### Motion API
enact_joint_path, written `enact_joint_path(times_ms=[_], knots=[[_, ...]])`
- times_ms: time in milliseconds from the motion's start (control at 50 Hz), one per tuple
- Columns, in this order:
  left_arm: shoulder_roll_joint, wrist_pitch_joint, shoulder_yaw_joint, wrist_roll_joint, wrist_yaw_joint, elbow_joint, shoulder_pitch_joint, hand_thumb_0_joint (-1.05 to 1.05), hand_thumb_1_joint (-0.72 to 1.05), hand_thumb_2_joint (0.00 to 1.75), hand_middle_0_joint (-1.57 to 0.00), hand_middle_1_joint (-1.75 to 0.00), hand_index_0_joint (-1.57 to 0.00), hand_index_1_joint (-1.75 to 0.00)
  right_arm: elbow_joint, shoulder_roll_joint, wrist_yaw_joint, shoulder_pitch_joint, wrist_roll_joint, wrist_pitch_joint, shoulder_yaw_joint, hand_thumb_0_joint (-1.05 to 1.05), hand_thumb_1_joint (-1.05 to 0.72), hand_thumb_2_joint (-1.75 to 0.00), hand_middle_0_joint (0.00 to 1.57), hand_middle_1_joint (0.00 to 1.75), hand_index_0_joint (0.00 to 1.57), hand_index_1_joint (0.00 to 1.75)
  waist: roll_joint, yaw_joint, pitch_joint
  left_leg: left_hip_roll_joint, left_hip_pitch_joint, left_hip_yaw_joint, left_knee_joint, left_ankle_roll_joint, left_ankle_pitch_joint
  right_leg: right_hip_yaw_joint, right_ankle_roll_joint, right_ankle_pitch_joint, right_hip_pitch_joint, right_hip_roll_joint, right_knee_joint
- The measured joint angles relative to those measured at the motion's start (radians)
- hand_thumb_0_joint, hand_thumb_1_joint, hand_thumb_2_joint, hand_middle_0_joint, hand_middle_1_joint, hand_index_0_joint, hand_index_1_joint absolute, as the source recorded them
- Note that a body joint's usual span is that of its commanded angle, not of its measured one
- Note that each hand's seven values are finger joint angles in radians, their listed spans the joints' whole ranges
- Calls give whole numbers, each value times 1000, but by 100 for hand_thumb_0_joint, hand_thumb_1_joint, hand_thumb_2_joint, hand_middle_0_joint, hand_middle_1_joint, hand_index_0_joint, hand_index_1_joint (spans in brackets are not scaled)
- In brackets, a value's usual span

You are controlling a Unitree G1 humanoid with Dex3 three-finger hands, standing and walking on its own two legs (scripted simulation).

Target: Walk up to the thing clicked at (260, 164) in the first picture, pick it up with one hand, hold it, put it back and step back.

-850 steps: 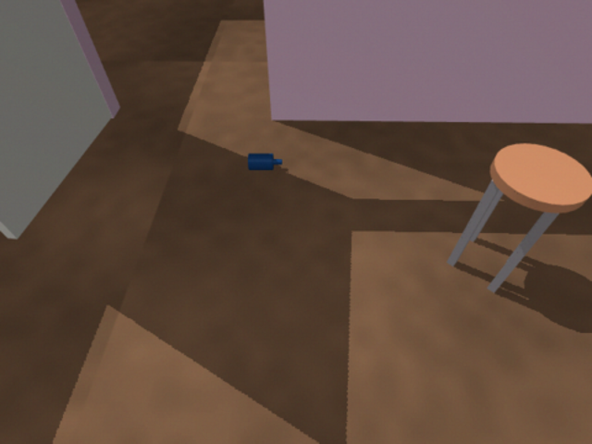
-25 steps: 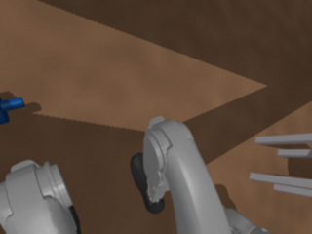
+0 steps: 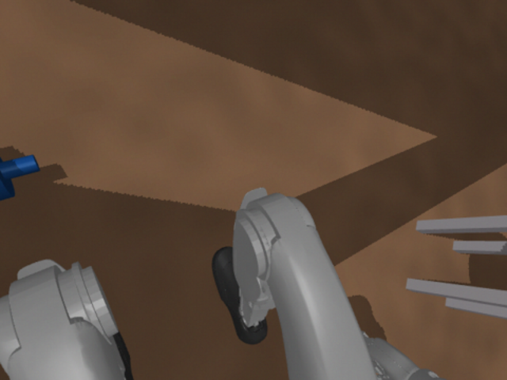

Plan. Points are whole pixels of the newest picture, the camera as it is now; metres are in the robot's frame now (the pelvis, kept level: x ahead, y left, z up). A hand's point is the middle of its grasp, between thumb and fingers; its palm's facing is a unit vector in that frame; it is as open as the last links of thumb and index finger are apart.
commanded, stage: settle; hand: left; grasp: from above
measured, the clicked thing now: out of the picture +0.45 +0.27 -0.26
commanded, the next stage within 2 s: lift in 0.88 s
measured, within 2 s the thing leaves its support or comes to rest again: leaves its support in 0.30 s
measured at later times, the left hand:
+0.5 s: hand out of the picture +0.43 +0.30 -0.19, palm faces -0.39 -0.10 -0.91, open 10.9 cm
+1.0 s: hand out of the picture +0.42 +0.30 -0.12, palm faces -0.46 -0.09 -0.88, open 10.9 cm
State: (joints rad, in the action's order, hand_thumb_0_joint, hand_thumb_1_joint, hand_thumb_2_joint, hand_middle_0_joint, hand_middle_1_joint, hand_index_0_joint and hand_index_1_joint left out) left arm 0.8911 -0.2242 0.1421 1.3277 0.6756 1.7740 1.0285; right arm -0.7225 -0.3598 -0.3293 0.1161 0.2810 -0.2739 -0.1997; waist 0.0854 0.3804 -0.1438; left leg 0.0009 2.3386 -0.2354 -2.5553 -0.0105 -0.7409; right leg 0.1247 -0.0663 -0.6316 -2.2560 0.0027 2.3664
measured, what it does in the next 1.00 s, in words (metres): stands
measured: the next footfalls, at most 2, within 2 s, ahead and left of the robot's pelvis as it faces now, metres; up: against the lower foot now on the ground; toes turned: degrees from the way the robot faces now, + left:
none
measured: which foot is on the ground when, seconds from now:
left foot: down 0.00-1.00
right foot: down 0.00-1.00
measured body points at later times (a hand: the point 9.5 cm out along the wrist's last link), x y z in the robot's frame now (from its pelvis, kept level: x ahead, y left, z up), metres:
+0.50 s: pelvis +0.01 +0.00 +0.01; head +0.25 +0.10 +0.38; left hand +0.45 +0.30 -0.14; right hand +0.08 -0.27 -0.07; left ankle +0.06 +0.12 -0.27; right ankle +0.12 -0.13 -0.27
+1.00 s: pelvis -0.01 -0.01 +0.04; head +0.22 +0.07 +0.42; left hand +0.44 +0.30 -0.07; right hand +0.07 -0.29 -0.06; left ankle +0.06 +0.12 -0.27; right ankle +0.12 -0.13 -0.27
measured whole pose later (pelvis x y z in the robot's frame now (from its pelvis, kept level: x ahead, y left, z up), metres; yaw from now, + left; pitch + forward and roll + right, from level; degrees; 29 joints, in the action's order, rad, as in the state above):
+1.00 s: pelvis -0.01 -0.01 +0.04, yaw +6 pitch +33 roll -8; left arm 0.67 -0.21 0.06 1.24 0.34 1.35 0.90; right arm -0.74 -0.31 -0.19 0.17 0.13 -0.09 -0.02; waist -0.02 0.24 0.05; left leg -0.01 2.27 -0.13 -2.36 -0.01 -0.68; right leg 0.05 -0.04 -0.62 -2.22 -0.03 2.26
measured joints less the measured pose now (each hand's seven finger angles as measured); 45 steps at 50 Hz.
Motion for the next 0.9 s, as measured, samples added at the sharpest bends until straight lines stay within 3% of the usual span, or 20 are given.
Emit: enact_joint_path(times_ms=[260,440,520,740,900], knots=[[-34,13,35,-15,-50,-92,-56,0,-10,60,-58,-65,-58,-64,-13,8,2,25,-11,22,30,0,-92,-90,20,30,20,30,-14,-17,32,-3,7,6,9,-3,-5,-4,6,-9,-10,-5,-1],[-137,28,-19,-42,-98,-277,-138,0,-12,59,-60,-62,-61,-61,-44,31,-6,32,-60,47,95,0,-92,-90,20,30,20,30,-57,-74,121,-6,6,32,36,-4,-13,-24,14,-31,-16,-16,-8],[-187,58,-63,-61,-120,-295,-131,0,-12,58,-61,-61,-62,-60,-52,41,0,19,-90,67,120,0,-92,-90,20,30,20,30,-83,-102,169,-4,1,54,66,0,-9,-39,16,-33,-18,-20,-23],[-244,93,-102,-111,-277,-324,-92,0,-13,57,-64,-57,-65,-56,-22,52,54,3,-133,122,150,0,-92,-90,20,30,20,30,-115,-138,191,-5,-42,95,149,-1,33,-71,20,-8,7,-30,-71],[-229,35,-91,-102,-344,-372,-108,0,-13,57,-66,-55,-66,-54,-12,47,111,34,-143,170,159,0,-92,-90,20,30,20,30,-113,-139,186,-10,-61,95,178,-8,56,-68,28,7,25,-36,-94]])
